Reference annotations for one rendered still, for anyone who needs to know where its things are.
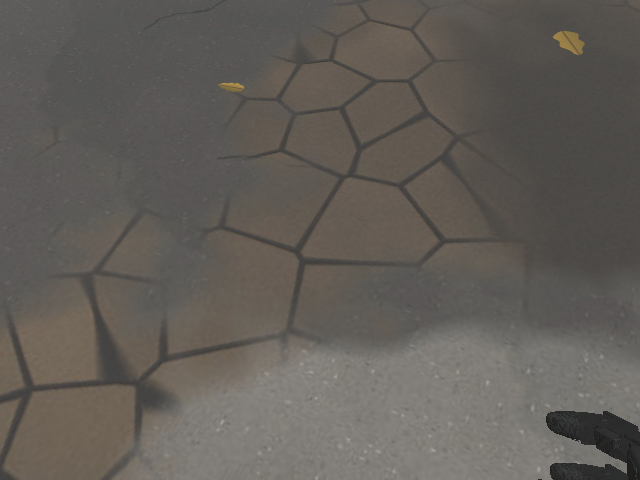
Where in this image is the robot right hand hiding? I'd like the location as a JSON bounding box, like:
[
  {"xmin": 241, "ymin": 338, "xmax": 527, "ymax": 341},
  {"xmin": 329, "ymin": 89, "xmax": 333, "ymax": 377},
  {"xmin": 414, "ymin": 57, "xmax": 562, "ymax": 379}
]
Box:
[{"xmin": 538, "ymin": 411, "xmax": 640, "ymax": 480}]

